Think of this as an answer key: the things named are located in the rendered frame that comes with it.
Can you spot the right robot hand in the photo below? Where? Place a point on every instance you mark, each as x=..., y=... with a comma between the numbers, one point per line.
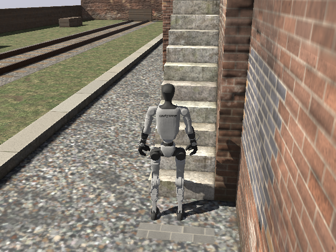
x=190, y=147

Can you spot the right robot upper arm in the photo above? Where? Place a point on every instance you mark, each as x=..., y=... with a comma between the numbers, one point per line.
x=187, y=119

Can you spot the humanoid robot head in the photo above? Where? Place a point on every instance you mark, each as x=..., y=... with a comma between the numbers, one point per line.
x=168, y=91

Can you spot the left robot hand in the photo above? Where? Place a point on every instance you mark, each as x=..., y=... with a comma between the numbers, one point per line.
x=143, y=148

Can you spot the robot right forearm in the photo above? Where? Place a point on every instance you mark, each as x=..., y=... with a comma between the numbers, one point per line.
x=192, y=138

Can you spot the robot left forearm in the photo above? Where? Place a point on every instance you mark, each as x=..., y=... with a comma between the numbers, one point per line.
x=143, y=138

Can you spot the humanoid robot torso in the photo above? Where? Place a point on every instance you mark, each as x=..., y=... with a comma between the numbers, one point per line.
x=168, y=123

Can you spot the left robot upper arm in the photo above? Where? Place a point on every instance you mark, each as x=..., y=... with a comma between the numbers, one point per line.
x=148, y=119

